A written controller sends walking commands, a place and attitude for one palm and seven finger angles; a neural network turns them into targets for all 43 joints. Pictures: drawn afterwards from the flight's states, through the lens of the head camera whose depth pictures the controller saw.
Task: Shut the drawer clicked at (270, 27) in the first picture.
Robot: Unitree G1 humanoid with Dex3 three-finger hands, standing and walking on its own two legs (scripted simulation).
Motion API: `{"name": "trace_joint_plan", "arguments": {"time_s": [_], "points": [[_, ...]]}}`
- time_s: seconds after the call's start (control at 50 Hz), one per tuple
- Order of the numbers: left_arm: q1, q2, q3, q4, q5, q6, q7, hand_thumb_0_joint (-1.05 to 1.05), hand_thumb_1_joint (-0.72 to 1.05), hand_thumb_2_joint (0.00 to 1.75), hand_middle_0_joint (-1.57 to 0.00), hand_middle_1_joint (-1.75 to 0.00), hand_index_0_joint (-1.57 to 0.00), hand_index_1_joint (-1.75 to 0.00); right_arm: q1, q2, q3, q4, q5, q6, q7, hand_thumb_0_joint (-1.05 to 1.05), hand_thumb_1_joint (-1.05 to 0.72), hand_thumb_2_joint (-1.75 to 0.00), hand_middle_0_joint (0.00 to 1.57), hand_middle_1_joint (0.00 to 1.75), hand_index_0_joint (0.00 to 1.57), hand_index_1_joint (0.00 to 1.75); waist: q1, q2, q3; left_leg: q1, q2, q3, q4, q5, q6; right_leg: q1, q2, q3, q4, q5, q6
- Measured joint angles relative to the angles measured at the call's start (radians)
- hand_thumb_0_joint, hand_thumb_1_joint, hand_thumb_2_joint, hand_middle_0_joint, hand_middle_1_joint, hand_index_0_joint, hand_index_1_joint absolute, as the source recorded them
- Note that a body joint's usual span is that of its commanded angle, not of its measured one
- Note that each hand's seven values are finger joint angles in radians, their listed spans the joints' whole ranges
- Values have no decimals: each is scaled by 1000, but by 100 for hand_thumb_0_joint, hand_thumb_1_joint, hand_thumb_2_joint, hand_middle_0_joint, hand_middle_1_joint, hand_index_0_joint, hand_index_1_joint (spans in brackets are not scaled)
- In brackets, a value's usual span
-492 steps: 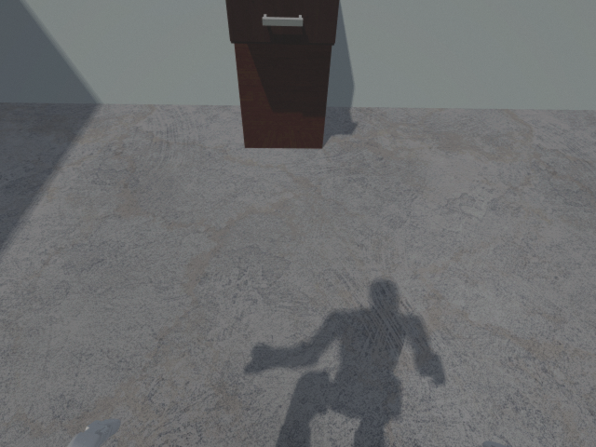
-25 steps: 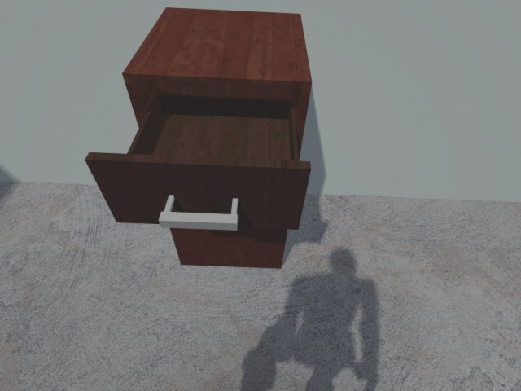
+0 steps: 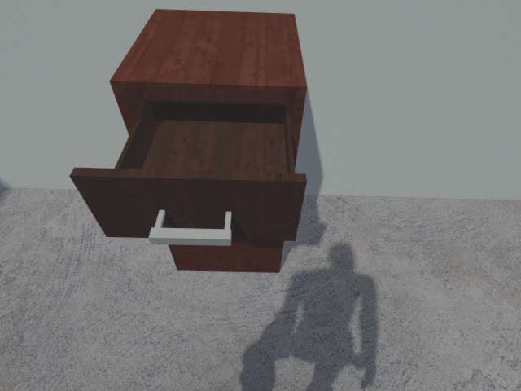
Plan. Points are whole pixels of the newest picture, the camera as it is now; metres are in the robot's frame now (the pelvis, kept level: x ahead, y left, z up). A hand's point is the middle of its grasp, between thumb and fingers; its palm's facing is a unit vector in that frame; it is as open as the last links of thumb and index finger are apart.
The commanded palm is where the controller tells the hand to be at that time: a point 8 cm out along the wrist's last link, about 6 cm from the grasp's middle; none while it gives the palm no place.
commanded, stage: shuffle to correct the standing spot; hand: left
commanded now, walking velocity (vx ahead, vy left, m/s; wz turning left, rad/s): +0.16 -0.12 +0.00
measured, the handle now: (193, 226) +0.38 +0.15 +0.01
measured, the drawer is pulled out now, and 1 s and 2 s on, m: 0.29 0.29 0.29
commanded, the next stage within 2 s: come to a stop and stand still in 0.34 s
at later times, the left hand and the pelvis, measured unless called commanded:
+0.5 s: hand out of the picture +0.00 +0.12 -0.19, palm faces +0.07 -0.98 -0.18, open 7.4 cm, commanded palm none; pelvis +0.07 -0.04 -0.01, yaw +0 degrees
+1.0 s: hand out of the picture +0.12 +0.11 -0.17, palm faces +0.02 -0.97 -0.25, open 7.4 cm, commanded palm none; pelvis +0.10 -0.07 +0.00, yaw +0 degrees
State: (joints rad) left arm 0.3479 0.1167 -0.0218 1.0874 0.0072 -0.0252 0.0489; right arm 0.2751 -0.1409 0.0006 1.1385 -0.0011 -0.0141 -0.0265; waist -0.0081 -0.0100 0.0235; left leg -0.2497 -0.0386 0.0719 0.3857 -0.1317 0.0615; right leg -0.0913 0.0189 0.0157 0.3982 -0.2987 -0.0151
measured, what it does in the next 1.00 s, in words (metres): walks ahead: right foot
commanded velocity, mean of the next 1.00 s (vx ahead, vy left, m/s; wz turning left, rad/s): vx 0.01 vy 0.00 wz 0.00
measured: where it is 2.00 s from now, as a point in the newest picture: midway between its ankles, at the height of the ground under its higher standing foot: outside the picture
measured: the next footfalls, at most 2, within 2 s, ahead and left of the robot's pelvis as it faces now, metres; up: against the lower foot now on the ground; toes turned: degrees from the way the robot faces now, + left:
right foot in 0.76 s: +0.15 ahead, -0.18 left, +0.00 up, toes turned +0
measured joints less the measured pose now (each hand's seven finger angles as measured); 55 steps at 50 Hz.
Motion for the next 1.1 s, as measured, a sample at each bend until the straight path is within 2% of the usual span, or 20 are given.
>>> {"name": "trace_joint_plan", "arguments": {"time_s": [0.3, 0.38, 0.48, 0.52, 0.56, 0.6, 0.64, 0.7, 0.76, 0.8, 0.94, 1.1], "points": [[25, 16, 15, 9, 11, 9, -20, 0, 90, 90, -19, -30, -20, -30, 36, 10, -16, 6, -10, 7, 7, 1, -91, -90, 20, 30, 20, 30, -5, -16, -36, -5, -11, 5, 60, -76, -13, -19, -11, 4, 93, -94, -20], [45, 11, 20, 12, 8, -3, -17, 0, 91, 90, -19, -30, -20, -30, 41, 3, -19, 8, -9, 3, 4, 1, -91, -90, 20, 30, 20, 30, 0, 11, -31, -19, 15, -11, 112, -117, -32, 5, 16, -8, 69, -102, -40], [85, 11, 31, 19, 10, -12, -2, 0, 90, 90, -19, -30, -20, -30, 20, 10, -16, 8, -13, 3, 1, 1, -91, -90, 20, 30, 20, 30, 10, 2, -15, -77, 57, 0, 329, -270, -15, 65, 59, -23, 38, -118, -69], [98, 6, 30, 30, 10, -10, 2, 0, 90, 90, -19, -30, -20, -30, -2, 5, -13, 4, -13, 1, -9, 1, -92, -90, 20, 30, 20, 30, 16, -11, -2, -75, 52, 6, 316, -289, -13, 83, 67, -20, 48, -128, -74], [101, -6, 22, 47, -2, -2, 1, 0, 90, 90, -19, -30, -20, -30, -24, -6, -11, -8, -10, -14, -20, 1, -92, -90, 20, 30, 20, 30, 9, -8, 17, -30, 50, 4, 215, -121, -4, 64, 78, -27, 144, -122, -61], [87, -10, 16, 61, -18, 11, 1, 1, 90, 90, -20, -30, -20, -30, -35, -3, -9, -25, -6, -31, -32, 1, -92, -90, 20, 30, 20, 29, 1, -26, 25, 16, 43, 16, 189, -136, -8, -17, 63, -29, 346, -126, -23], [58, -12, 13, 50, -16, 27, 4, 1, 90, 90, -20, -30, -20, -30, -34, -1, -3, -38, -2, -36, -38, 1, -92, -90, 20, 30, 20, 29, 5, -31, 22, 57, 35, 24, 136, -151, -11, -91, 37, -23, 442, -199, -6], [-7, -15, 11, 2, -7, 32, 2, 1, 90, 90, -20, -30, -20, -30, -44, -5, -1, -45, -1, -19, -39, 1, -93, -90, 20, 30, 20, 29, 20, -15, 37, 78, 28, 17, 92, -133, -21, -152, -29, -33, 351, -169, 10], [-41, 13, 16, -31, 11, 26, 9, 2, 92, 90, -20, -30, -21, -30, -53, -5, -6, -47, 4, 4, -25, 1, -95, -90, 20, 30, 20, 30, 32, -29, 50, 63, 15, 18, 127, -148, -36, -163, -76, 1, 185, 19, 27], [-53, 29, 21, -29, 11, 28, 5, 3, 93, 90, -20, -30, -20, -30, -54, -8, -14, -48, 5, 19, -13, 1, -95, -90, 20, 30, 21, 30, 28, -17, 48, 61, 26, 5, 141, -162, -50, -162, -65, -7, 192, 20, 34], [-66, 56, 22, -49, 7, 28, -7, 2, 92, 90, -20, -30, -20, -30, -28, -18, -20, -73, -1, 29, 5, 1, -93, -90, 20, 30, 20, 29, 8, 12, 26, 49, 54, -10, 92, -139, -73, -171, -36, -26, 140, 27, 3], [-100, 55, 25, -71, 3, 24, -4, 1, 91, 90, -20, -30, -20, -30, -2, -21, -13, -67, 0, 28, 2, 1, -92, -90, 20, 30, 20, 29, 8, 14, 33, 68, 59, -7, 73, -133, -78, -155, -31, -23, 124, 33, 0]]}}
